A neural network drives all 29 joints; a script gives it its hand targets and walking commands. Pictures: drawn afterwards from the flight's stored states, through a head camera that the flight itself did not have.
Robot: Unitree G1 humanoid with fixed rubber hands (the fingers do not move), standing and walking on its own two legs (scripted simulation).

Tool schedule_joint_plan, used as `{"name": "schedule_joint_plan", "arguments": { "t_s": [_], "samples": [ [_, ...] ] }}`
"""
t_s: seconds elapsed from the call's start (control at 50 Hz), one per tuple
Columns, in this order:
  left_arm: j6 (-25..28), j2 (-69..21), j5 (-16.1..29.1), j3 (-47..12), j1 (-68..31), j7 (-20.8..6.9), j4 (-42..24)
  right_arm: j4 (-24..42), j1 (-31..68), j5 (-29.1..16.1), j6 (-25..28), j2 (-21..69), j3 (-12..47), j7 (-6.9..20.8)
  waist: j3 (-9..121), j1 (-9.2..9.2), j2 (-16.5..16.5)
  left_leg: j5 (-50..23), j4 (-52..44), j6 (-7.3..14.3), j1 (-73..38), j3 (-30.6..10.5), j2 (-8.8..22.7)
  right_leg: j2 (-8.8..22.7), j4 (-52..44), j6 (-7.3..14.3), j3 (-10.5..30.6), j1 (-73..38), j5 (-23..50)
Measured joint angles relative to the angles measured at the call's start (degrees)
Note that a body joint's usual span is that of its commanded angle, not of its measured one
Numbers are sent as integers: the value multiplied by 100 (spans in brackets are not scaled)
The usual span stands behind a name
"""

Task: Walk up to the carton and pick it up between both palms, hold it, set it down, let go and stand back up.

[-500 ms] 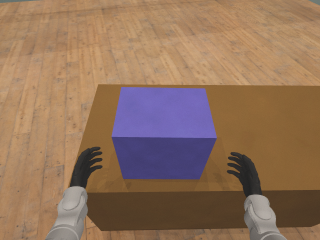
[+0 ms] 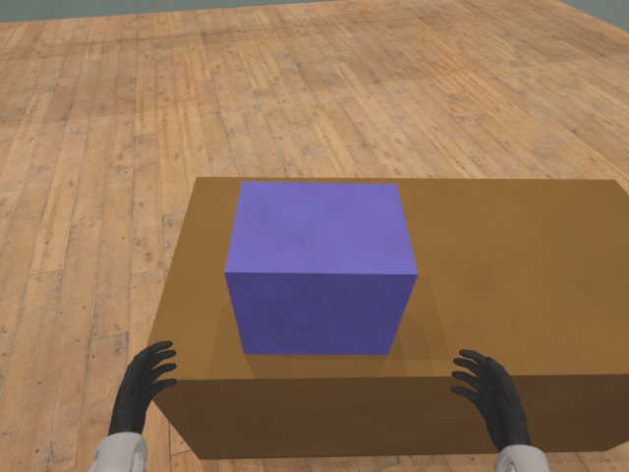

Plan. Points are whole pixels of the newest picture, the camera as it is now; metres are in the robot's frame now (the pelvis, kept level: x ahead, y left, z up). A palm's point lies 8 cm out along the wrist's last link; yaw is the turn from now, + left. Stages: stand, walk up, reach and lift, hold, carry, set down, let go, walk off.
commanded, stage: set down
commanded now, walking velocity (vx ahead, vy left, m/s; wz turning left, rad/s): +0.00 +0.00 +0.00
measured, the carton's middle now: (317, 271) +0.48 +0.02 -0.07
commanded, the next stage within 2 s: let go in 1.28 s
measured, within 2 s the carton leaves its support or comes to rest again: neither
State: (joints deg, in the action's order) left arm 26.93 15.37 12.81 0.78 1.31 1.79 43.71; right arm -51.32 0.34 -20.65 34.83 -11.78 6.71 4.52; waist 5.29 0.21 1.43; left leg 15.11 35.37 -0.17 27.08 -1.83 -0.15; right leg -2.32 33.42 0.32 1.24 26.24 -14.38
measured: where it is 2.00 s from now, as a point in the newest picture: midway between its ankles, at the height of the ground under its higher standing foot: outside the picture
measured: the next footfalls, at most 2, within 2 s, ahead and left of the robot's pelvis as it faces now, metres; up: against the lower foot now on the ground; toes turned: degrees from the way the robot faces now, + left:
none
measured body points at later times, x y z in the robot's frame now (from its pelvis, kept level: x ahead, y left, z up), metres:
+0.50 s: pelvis +0.05 +0.00 +0.01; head +0.06 +0.02 +0.46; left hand +0.22 +0.24 -0.06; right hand +0.22 -0.22 -0.04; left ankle +0.03 +0.12 -0.73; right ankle +0.03 -0.11 -0.73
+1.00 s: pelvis +0.05 -0.01 +0.02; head +0.05 +0.01 +0.47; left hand +0.21 +0.23 -0.07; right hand +0.22 -0.23 -0.06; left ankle +0.03 +0.12 -0.73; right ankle +0.03 -0.11 -0.73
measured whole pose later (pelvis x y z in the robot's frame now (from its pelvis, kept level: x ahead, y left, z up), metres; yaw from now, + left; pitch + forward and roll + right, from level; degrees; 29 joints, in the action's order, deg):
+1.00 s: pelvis +0.05 -0.01 +0.02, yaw +0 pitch +2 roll +0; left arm 8.7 12.6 10.4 0.8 13.9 -0.9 34.7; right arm -44.6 -11.4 -7.4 21.3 -11.8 4.3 0.8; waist 3.1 0.2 1.4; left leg 14.1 24.2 -0.4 12.0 -1.9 0.0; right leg -2.1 22.7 1.0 1.3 11.4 -13.3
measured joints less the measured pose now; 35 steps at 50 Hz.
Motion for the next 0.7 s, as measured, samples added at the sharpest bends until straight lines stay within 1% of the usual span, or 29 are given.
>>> {"name": "schedule_joint_plan", "arguments": {
  "t_s": [0.08,0.18,0.3,0.36,0.44,0.52,0.6,0.7],
  "samples": [
    [-104,-9,-1,-1,19,-18,-53,188,-141,75,-129,1,-11,-109,-13,1,0,-6,-127,-17,-189,-1,1,1,-56,33,0,-152,24],
    [-189,-11,-2,-2,53,-203,-126,543,-456,184,-176,1,-11,-316,-20,0,0,4,-377,-24,-502,-3,1,6,-224,65,1,-429,-46],
    [-344,-33,-2,-3,362,-516,-159,557,-772,299,-210,1,22,-483,-93,-1,0,18,-678,-27,-912,-4,3,14,-537,72,6,-848,-56],
    [-430,-43,-1,-1,705,-582,-246,558,-993,359,-190,1,44,-525,-117,-2,1,19,-814,-27,-1100,-4,7,15,-735,72,8,-1066,-27],
    [-449,-68,-95,-2,1160,-585,-476,526,-1188,409,-115,0,56,-452,-178,-2,1,39,-879,-27,-1259,-3,8,18,-899,72,8,-1274,-1],
    [-551,-141,-179,-1,1265,-516,-527,428,-1193,525,-167,0,58,-312,-209,-1,1,38,-886,-25,-1295,-3,9,19,-987,72,8,-1347,45],
    [-728,-237,-194,0,1264,-402,-665,396,-1192,716,-377,0,24,-222,-215,-1,0,25,-894,-24,-1332,-4,10,19,-1027,72,7,-1398,78],
    [-1110,-277,-209,0,1264,-271,-866,394,-1190,889,-691,0,-92,-169,-215,0,0,-9,-958,-23,-1435,-4,11,19,-1043,72,7,-1478,88]
  ]
}}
